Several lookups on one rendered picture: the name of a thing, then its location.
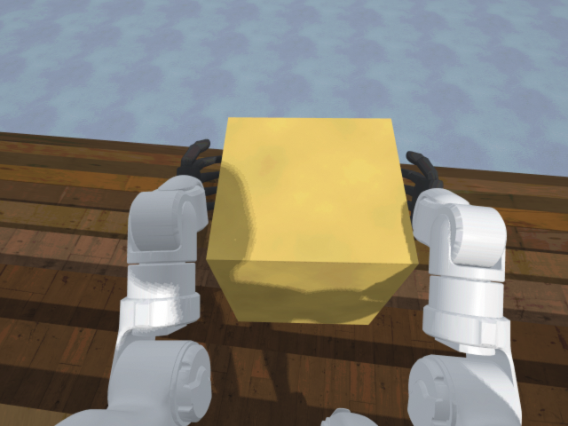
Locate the robot right hand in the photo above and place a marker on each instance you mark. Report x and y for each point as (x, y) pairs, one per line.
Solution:
(424, 182)

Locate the right robot forearm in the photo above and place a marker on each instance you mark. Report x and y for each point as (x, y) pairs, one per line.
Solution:
(467, 249)

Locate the carton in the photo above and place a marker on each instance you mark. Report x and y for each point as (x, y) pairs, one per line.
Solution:
(311, 223)

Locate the left robot forearm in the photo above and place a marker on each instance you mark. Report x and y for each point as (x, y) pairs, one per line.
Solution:
(162, 237)

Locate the robot left upper arm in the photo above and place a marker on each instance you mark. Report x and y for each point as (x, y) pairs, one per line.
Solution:
(154, 383)

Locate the robot left hand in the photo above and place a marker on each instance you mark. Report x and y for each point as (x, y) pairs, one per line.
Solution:
(191, 167)

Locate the right robot shin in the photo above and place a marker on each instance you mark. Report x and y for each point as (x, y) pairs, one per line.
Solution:
(339, 410)

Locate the robot right upper arm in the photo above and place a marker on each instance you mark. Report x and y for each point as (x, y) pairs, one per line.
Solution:
(457, 391)

